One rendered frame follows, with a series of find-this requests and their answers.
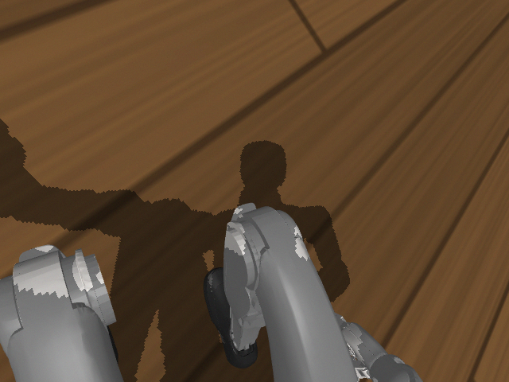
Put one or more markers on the right robot hand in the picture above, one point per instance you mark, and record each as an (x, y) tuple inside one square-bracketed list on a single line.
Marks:
[(362, 346)]

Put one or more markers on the right robot arm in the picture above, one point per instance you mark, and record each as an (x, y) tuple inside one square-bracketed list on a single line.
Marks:
[(390, 368)]

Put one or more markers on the right robot foot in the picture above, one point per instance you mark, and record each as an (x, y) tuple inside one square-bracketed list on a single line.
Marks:
[(219, 310)]

